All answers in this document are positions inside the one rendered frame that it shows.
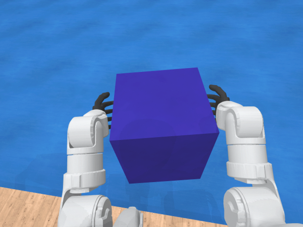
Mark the left robot forearm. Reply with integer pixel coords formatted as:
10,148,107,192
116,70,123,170
57,109,109,227

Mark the robot right hand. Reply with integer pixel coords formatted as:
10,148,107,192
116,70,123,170
207,85,230,120

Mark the robot right upper arm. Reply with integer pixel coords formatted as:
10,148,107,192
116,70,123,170
223,187,303,227

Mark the robot left hand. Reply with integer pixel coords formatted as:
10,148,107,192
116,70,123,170
92,92,114,129

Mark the robot left upper arm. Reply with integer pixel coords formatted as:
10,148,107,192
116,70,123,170
58,195,113,227

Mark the carton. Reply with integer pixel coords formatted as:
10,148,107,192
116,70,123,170
109,68,219,184

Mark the right robot forearm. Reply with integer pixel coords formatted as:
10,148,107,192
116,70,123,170
216,101,285,217

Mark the robot left thigh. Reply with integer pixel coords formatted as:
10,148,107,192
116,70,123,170
113,209,143,227

